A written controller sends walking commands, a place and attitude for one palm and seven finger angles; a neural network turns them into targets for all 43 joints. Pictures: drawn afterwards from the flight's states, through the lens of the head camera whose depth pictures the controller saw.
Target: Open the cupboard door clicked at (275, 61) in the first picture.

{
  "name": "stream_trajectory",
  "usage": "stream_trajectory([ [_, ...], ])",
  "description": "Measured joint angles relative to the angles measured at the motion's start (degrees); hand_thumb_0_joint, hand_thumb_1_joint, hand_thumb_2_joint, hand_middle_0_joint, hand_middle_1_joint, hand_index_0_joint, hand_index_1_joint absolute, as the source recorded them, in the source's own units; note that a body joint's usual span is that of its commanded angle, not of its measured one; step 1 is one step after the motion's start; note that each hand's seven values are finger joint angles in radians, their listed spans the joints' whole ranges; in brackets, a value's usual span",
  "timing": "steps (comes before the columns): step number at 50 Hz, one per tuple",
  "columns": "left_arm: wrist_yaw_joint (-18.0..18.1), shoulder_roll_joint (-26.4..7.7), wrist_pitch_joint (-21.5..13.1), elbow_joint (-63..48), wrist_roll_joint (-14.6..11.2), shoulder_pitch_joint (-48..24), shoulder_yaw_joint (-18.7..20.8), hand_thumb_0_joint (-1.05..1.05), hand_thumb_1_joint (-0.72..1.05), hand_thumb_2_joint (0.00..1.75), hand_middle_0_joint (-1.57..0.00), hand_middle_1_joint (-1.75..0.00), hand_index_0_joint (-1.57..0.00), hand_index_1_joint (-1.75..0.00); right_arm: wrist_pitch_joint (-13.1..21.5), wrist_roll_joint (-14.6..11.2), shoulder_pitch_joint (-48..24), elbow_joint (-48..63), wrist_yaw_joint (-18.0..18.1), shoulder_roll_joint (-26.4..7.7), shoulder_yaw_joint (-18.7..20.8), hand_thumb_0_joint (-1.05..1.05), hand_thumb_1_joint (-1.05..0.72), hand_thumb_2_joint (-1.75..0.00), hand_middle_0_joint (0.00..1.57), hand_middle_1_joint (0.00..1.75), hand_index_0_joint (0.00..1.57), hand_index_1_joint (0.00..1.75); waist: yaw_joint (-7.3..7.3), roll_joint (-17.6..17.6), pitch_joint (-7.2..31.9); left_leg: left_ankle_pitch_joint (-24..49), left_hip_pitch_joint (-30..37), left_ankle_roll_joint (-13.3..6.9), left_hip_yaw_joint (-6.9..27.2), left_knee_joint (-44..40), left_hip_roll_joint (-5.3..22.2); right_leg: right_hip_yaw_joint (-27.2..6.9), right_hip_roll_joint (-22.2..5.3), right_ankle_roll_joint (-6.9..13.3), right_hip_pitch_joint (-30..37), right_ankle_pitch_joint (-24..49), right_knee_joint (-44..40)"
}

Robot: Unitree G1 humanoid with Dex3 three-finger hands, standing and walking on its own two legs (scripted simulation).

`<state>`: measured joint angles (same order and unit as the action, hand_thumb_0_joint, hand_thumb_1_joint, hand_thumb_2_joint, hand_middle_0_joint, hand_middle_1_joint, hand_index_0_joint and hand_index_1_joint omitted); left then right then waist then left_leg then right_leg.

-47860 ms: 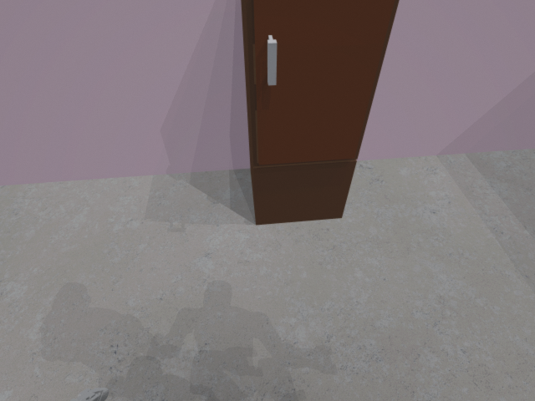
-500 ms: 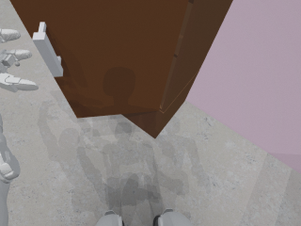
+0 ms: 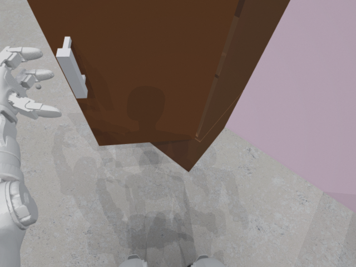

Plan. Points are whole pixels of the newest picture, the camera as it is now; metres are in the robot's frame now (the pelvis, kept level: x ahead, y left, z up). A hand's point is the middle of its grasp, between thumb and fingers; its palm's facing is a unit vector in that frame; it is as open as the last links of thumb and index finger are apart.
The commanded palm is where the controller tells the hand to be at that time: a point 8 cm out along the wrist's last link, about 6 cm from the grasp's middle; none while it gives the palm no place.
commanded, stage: move the hooked fingers beside the handle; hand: left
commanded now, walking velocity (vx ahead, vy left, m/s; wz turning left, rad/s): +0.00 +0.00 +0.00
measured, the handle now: (74, 68) +0.53 +0.21 +0.10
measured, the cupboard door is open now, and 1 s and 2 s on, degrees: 45 45 46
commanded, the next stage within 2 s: slide the fingers in behind the handle in 0.28 s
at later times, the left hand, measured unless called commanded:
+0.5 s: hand (41, 86) +0.47 +0.27 +0.10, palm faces +0.06 -1.00 +0.00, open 14.0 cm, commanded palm +0.45 +0.31 +0.10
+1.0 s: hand (61, 85) +0.47 +0.23 +0.10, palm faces +0.06 -1.00 +0.01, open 14.0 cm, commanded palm +0.45 +0.27 +0.10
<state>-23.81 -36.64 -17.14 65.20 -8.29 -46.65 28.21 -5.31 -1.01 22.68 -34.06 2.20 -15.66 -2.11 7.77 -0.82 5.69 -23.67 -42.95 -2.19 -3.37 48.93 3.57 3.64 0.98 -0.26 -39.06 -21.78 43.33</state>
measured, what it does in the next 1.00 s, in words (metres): stands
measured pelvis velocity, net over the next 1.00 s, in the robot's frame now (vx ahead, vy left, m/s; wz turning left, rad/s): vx -0.01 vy -0.01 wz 0.01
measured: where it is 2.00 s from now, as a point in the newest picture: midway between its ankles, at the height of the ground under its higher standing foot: outside the picture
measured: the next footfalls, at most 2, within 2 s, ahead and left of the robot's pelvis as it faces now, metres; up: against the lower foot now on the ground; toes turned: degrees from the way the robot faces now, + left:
none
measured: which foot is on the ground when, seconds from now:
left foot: down 0.00-1.00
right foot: down 0.00-1.00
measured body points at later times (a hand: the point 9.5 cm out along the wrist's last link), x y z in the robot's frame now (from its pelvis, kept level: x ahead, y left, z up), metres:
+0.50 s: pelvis -0.02 -0.01 -0.01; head +0.10 +0.02 +0.43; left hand +0.46 +0.32 +0.10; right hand -0.01 -0.28 -0.10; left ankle -0.01 +0.09 -0.70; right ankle -0.02 -0.13 -0.70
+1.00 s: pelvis -0.01 -0.01 +0.00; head +0.09 +0.01 +0.44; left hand +0.47 +0.28 +0.10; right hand +0.01 -0.27 -0.11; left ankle -0.01 +0.09 -0.70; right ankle -0.02 -0.13 -0.70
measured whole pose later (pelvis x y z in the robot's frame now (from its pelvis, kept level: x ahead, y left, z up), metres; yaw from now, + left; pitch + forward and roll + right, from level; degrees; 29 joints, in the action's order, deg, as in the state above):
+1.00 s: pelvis -0.01 -0.01 +0.00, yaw +0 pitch +17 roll -3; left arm -18.1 -31.5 -18.8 65.4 -7.9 -48.7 24.3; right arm -4.2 -0.8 22.7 -35.0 1.6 -15.3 -2.0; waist 7.9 -1.3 5.5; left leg -23.4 -43.5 -1.9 -3.1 49.8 3.5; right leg 3.7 0.9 0.1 -39.9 -22.1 45.1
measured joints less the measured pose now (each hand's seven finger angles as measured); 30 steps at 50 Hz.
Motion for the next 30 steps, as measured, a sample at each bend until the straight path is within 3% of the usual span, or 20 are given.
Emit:
stream_trajectory([
  [13,-0.1,-0.7,-1.4,3.2,-0.2,-2.9,-1.7,-0.01,-0.50,0.30,-0.30,-1.20,-0.30,-1.20,0.8,-0.1,-1.0,-0.7,0.6,-0.5,-0.5,0.00,-0.90,-0.90,0.21,0.30,0.20,0.30,-0.14,0.0,-0.8,0.4,-1.1,0.1,0.8,1.0,-0.3,0.7,-0.3,0.2,-0.9,-0.1,1.4],
  [24,0.0,-3.0,-1.2,5.3,0.7,-5.0,-0.7,-0.01,-0.50,0.30,-0.30,-1.20,-0.30,-1.20,1.1,0.0,0.7,-1.2,1.0,-1.2,-0.6,0.00,-0.90,-0.90,0.20,0.30,0.20,0.30,1.45,0.3,-1.3,0.7,-2.9,0.3,0.9,1.8,0.1,0.7,0.1,0.5,-2.8,0.3,2.1],
  [30,0.0,-2.3,-1.3,3.4,0.0,-4.2,-0.9,-0.01,-0.50,0.30,-0.30,-1.20,-0.30,-1.20,0.8,0.0,2.1,-1.4,0.8,-1.2,-0.2,0.00,-0.90,-0.90,0.20,0.30,0.20,0.30,1.47,0.2,-1.1,0.7,-3.1,0.3,0.7,1.7,0.4,0.5,0.3,0.5,-3.0,0.4,1.9],
])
